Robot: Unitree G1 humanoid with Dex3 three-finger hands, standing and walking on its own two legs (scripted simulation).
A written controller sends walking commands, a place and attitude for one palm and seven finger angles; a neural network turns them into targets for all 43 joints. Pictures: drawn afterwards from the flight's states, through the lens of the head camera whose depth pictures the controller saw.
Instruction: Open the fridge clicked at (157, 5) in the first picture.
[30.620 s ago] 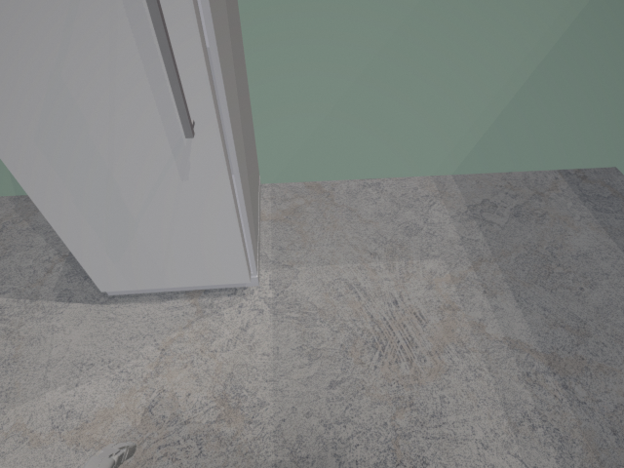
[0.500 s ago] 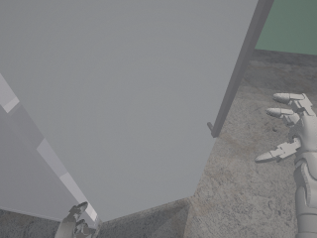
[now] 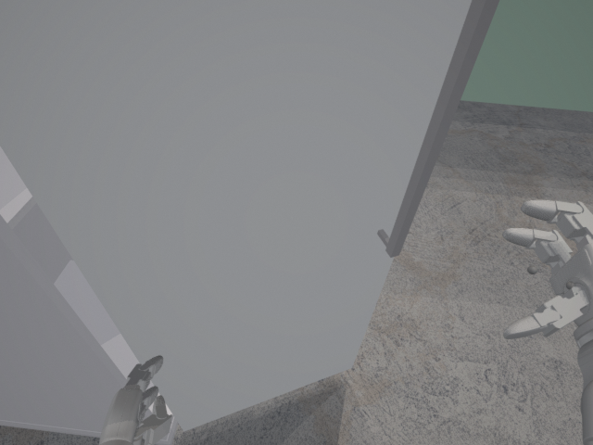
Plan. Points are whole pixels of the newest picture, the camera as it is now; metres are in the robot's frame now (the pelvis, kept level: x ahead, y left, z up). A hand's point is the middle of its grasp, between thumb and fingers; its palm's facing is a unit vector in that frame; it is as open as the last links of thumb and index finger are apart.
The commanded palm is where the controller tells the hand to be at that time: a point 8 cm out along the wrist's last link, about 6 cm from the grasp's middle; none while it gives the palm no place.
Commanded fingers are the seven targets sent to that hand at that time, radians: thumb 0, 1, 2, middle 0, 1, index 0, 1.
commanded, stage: draw the hand back to the body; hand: right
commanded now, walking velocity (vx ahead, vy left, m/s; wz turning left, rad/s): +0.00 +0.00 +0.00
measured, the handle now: (426, 130) +0.46 -0.16 +0.23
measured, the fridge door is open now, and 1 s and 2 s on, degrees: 64 64 64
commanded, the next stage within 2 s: step back with the hand held close in 1.50 s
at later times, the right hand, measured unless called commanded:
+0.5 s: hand (577, 307) +0.23 -0.28 +0.17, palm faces +0.20 +0.96 -0.20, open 14.3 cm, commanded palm +0.19 -0.32 +0.17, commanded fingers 0.00 0.19 -0.38 0.24 0.94 0.24 0.94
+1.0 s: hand out of the picture +0.21 -0.29 +0.17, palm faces +0.46 +0.82 -0.35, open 10.0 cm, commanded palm +0.16 -0.33 +0.18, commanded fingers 0.00 -0.72 -0.81 0.21 0.41 0.21 0.41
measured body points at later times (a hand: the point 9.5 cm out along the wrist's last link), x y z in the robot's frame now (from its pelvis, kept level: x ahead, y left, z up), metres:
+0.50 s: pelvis -0.01 -0.02 +0.00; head -0.04 -0.01 +0.45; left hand +0.20 +0.20 -0.05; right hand +0.21 -0.33 +0.18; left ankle +0.00 +0.11 -0.73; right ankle +0.01 -0.12 -0.73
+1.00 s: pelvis +0.00 -0.03 +0.01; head -0.02 -0.02 +0.46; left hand +0.18 +0.19 -0.07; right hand +0.18 -0.34 +0.19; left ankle +0.00 +0.11 -0.73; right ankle +0.01 -0.12 -0.73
